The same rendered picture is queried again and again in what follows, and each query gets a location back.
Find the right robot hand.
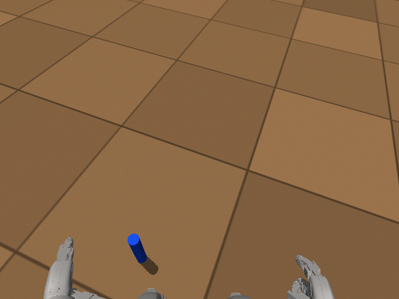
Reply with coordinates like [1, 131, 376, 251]
[287, 255, 335, 299]

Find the left robot hand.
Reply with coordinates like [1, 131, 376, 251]
[44, 237, 106, 299]

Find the can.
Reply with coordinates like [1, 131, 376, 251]
[127, 234, 147, 263]

